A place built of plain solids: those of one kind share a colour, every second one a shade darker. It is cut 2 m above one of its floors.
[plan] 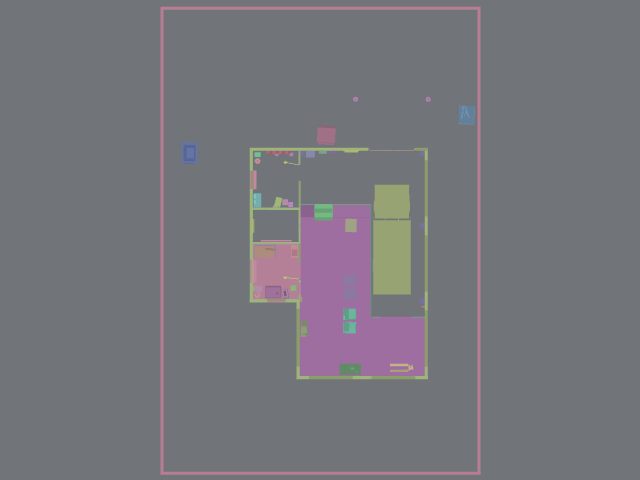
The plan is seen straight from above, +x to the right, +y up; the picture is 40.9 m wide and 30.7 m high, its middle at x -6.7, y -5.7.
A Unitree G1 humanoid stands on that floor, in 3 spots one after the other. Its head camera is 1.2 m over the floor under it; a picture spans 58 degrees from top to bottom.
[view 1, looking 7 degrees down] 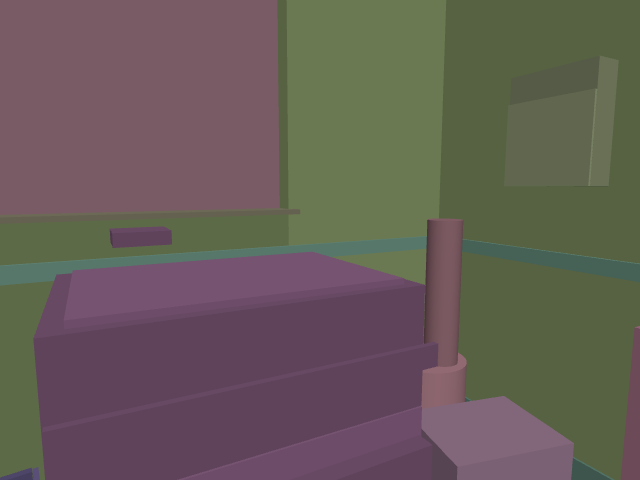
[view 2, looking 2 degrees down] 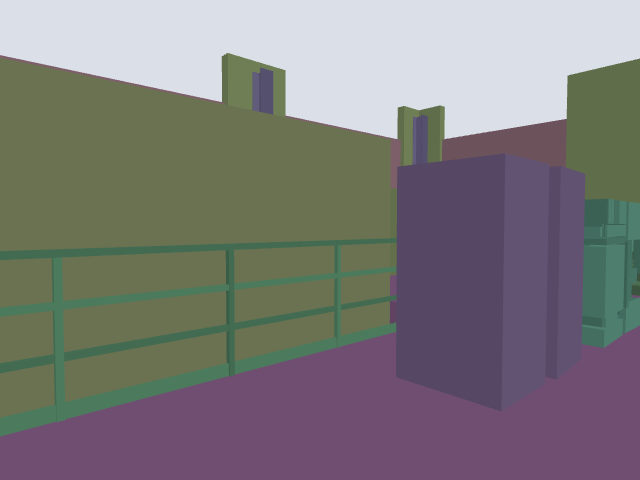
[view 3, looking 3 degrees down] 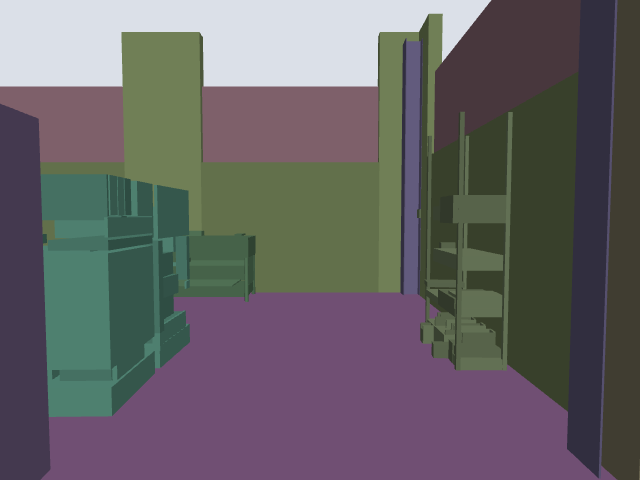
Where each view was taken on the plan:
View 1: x -9.30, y -7.70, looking -118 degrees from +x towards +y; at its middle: wall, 2.05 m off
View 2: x -6.47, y -5.24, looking -42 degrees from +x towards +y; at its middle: box_lorry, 4.27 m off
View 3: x -6.47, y -7.54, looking -90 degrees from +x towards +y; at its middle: wall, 6.87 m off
